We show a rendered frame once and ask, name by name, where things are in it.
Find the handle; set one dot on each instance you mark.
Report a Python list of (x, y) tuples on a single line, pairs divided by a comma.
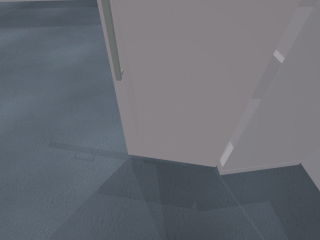
[(107, 12)]

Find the fridge door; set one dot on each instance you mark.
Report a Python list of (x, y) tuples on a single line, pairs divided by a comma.
[(190, 68)]

